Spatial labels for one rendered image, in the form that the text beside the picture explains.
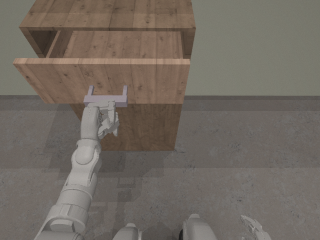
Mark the cabinet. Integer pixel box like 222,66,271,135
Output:
19,0,196,151

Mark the handle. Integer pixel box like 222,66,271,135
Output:
83,85,128,107

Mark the left robot forearm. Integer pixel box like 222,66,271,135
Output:
34,138,103,240

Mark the right robot hand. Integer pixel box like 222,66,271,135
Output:
240,215,272,240

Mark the left robot hand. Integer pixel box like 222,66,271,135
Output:
80,99,120,143

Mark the robot left thigh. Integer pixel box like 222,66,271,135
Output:
112,226,143,240

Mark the drawer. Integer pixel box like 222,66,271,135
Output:
12,30,190,104

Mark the left robot upper arm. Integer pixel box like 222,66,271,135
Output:
36,230,85,240

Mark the left robot shin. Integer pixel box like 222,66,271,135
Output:
126,223,136,227

